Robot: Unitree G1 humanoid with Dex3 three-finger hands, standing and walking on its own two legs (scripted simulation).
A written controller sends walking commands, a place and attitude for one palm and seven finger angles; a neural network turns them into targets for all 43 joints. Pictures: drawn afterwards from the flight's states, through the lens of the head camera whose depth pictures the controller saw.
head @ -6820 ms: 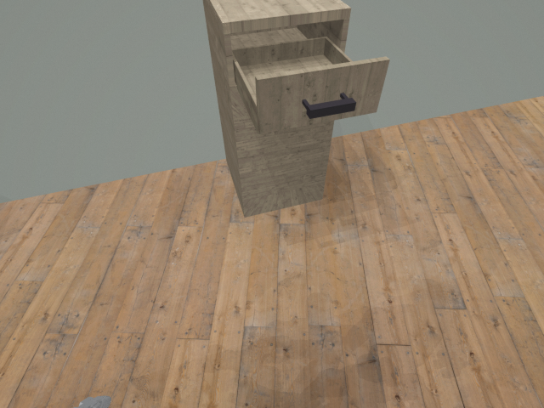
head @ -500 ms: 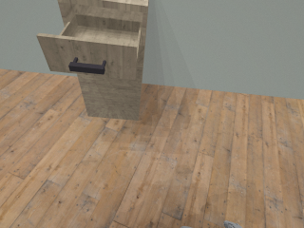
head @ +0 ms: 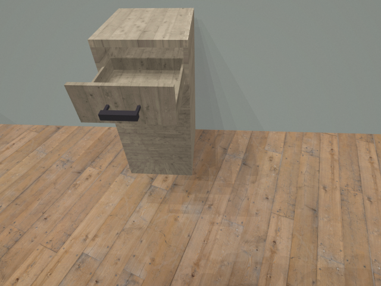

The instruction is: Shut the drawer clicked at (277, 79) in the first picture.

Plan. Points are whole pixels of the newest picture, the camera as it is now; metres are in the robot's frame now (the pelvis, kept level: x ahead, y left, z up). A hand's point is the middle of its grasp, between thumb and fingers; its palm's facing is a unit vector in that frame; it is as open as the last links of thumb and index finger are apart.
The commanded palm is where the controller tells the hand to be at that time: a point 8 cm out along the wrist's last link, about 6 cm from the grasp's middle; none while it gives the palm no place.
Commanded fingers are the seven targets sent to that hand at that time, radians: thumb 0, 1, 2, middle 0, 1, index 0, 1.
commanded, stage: take the last steps up to it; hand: left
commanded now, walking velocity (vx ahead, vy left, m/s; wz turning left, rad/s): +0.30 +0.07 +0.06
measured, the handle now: (120, 111) +0.65 +0.27 +0.01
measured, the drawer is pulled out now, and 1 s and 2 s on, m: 0.30 0.30 0.30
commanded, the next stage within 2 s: come to a stop and stand still in 0.86 s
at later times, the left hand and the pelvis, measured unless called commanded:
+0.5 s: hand out of the picture +0.05 +0.25 -0.19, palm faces +0.14 -0.98 -0.14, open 7.4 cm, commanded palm none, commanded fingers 0.00 0.90 0.90 -0.20 -0.30 -0.20 -0.30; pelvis +0.15 +0.09 -0.01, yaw +1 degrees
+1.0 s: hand (123, 203) +0.40 +0.24 -0.16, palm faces -0.04 -0.98 -0.20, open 7.4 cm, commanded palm none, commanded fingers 0.00 0.90 0.90 -0.20 -0.30 -0.20 -0.30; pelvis +0.29 +0.07 -0.01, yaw -1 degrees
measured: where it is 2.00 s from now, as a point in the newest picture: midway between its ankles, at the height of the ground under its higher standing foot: outside the picture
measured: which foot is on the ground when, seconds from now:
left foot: up 0.00-0.38, down 0.40-0.94, up 0.96-1.00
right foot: down 0.00-0.40, up 0.42-0.92, down 0.94-1.00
